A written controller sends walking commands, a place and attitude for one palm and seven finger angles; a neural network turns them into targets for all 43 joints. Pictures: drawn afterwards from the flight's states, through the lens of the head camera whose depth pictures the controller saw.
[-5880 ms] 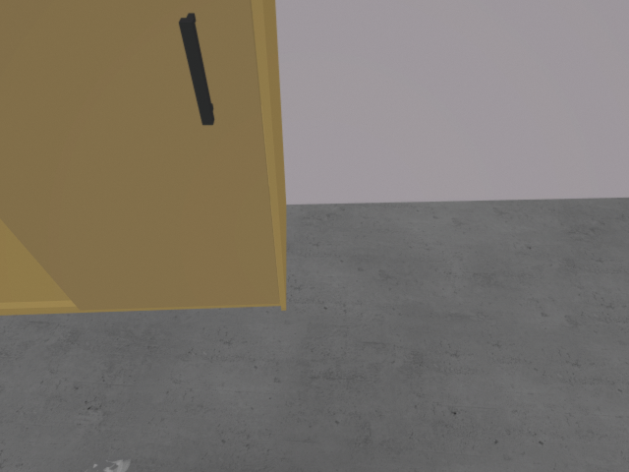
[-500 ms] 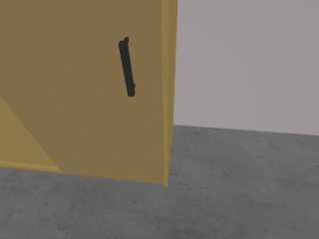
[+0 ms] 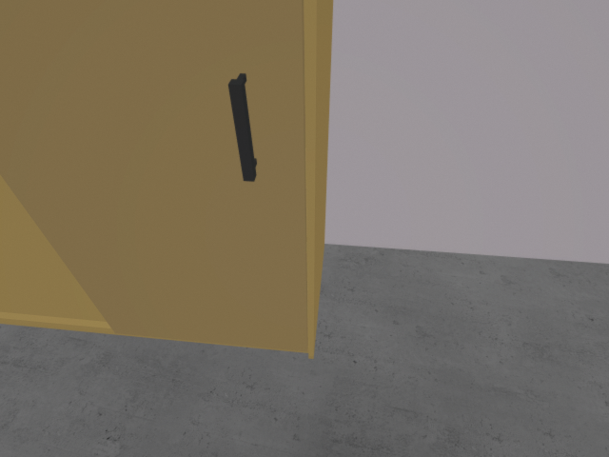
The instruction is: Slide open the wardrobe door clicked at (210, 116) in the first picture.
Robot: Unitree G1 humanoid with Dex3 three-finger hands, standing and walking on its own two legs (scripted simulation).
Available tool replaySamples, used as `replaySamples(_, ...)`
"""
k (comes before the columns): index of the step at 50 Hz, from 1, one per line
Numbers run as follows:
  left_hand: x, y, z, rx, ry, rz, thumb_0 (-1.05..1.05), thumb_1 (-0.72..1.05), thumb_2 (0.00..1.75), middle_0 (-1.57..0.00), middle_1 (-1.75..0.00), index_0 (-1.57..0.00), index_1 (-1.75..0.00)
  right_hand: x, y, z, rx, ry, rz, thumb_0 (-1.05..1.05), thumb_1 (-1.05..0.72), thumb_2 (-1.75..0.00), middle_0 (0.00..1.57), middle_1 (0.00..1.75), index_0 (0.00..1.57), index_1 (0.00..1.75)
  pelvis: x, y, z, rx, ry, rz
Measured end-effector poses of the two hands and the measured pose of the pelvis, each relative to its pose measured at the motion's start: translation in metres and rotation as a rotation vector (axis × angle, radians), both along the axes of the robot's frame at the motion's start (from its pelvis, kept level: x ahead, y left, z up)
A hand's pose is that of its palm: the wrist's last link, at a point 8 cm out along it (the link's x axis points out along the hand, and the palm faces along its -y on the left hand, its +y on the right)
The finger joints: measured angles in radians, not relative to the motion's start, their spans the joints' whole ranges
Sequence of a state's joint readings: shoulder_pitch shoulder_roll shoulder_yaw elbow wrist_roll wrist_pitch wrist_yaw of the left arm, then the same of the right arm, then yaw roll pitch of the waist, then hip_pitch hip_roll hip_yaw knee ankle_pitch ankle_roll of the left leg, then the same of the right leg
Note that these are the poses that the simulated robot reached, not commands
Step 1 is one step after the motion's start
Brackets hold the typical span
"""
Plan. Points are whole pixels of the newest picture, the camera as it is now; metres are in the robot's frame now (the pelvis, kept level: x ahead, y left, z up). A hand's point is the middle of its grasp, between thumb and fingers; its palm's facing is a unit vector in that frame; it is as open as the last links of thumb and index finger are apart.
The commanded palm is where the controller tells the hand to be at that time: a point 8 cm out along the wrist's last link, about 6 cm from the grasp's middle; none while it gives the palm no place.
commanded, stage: look again from close up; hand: right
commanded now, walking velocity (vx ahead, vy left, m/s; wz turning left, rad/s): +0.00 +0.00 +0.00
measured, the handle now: (246, 129) +0.62 +0.13 +0.14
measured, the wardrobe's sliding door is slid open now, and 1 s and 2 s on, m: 0.00 0.00 0.00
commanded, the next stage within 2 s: shuffle to correct the standing spot in 1.72 s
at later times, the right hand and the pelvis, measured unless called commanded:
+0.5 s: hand out of the picture -0.08 -0.20 -0.19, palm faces +0.05 +0.99 -0.14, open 7.4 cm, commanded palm none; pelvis -0.07 -0.04 +0.00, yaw +1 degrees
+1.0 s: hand out of the picture -0.10 -0.18 -0.18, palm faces +0.02 +0.99 -0.13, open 7.3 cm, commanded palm none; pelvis -0.06 -0.03 +0.00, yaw +2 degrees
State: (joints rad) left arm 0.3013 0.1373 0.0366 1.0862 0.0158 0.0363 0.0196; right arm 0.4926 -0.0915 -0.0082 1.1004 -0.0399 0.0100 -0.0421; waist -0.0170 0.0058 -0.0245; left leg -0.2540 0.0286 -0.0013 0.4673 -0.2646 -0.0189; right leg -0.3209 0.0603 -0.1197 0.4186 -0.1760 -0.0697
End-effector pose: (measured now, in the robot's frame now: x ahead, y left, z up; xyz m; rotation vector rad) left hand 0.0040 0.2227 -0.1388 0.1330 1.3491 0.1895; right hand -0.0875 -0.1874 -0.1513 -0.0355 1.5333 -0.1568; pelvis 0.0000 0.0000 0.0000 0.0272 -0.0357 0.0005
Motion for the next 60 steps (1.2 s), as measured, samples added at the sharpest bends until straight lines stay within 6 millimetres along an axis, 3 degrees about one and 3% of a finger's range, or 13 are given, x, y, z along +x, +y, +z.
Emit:
replaySamples(7, -0.022, -0.007, -0.007, -0.015, 0.028, -0.003, 0.01, 0.91, 0.89, -0.20, -0.30, -0.20, -0.30, -0.011, -0.006, -0.002, -0.012, -0.025, -0.027, 0.00, -0.91, -0.89, 0.20, 0.30, 0.20, 0.30, -0.020, -0.004, -0.004, 0.005, -0.014, 0.000)
replaySamples(11, -0.023, -0.004, -0.014, -0.015, 0.021, -0.026, 0.01, 0.92, 0.89, -0.20, -0.30, -0.20, -0.30, -0.043, -0.006, -0.001, -0.041, -0.008, -0.070, 0.00, -0.91, -0.89, 0.20, 0.30, 0.20, 0.30, -0.032, -0.005, -0.008, -0.011, -0.020, -0.004)
replaySamples(15, -0.028, -0.003, -0.005, -0.009, -0.026, 0.010, 0.01, 0.93, 0.89, -0.20, -0.30, -0.20, -0.30, -0.069, -0.008, 0.000, -0.026, 0.062, -0.047, 0.00, -0.91, -0.89, 0.20, 0.30, 0.20, 0.30, -0.043, -0.009, -0.004, -0.001, -0.012, 0.002)
replaySamples(17, -0.038, -0.005, 0.000, 0.003, -0.054, 0.032, 0.01, 0.93, 0.89, -0.20, -0.29, -0.20, -0.30, -0.063, -0.016, -0.003, -0.018, 0.058, -0.012, 0.00, -0.91, -0.89, 0.20, 0.30, 0.20, 0.30, -0.046, -0.012, -0.002, 0.000, 0.001, 0.009)
replaySamples(21, -0.069, -0.019, -0.001, 0.037, -0.027, 0.035, 0.01, 0.92, 0.89, -0.20, -0.29, -0.20, -0.30, -0.031, -0.039, -0.016, -0.015, -0.040, 0.018, 0.00, -0.91, -0.89, 0.20, 0.30, 0.20, 0.30, -0.057, -0.025, -0.009, 0.016, 0.025, 0.008)
replaySamples(27, -0.118, -0.056, 0.003, -0.004, 0.086, 0.041, 0.01, 0.92, 0.89, -0.20, -0.29, -0.20, -0.30, 0.016, -0.067, -0.007, -0.035, -0.180, 0.067, 0.00, -0.91, -0.89, 0.20, 0.30, 0.20, 0.30, -0.069, -0.039, -0.001, -0.022, 0.011, 0.023)
replaySamples(34, -0.142, -0.080, 0.001, -0.059, 0.131, 0.082, 0.01, 0.91, 0.89, -0.20, -0.30, -0.20, -0.30, 0.030, -0.078, 0.000, -0.055, -0.190, 0.117, 0.00, -0.92, -0.89, 0.20, 0.30, 0.20, 0.30, -0.074, -0.045, 0.002, -0.031, 0.013, 0.035)
replaySamples(41, -0.135, -0.076, -0.001, -0.069, 0.140, 0.075, 0.01, 0.91, 0.89, -0.20, -0.30, -0.20, -0.30, 0.014, -0.068, 0.003, -0.047, -0.136, 0.101, 0.00, -0.92, -0.89, 0.20, 0.30, 0.20, 0.30, -0.071, -0.042, 0.003, -0.030, 0.018, 0.028)
replaySamples(50, -0.093, -0.048, -0.001, -0.030, 0.067, 0.035, 0.00, 0.91, 0.89, -0.20, -0.30, -0.20, -0.30, -0.014, -0.041, 0.002, -0.008, -0.051, 0.069, 0.00, -0.91, -0.89, 0.20, 0.30, 0.20, 0.30, -0.063, -0.033, 0.003, -0.027, 0.021, 0.029)
replaySamples(60, -0.066, -0.025, 0.000, -0.001, 0.016, 0.007, 0.01, 0.93, 0.89, -0.20, -0.29, -0.20, -0.30, -0.008, -0.026, 0.003, -0.004, -0.061, 0.063, 0.00, -0.91, -0.89, 0.20, 0.30, 0.20, 0.30, -0.056, -0.022, 0.004, -0.026, 0.018, 0.027)
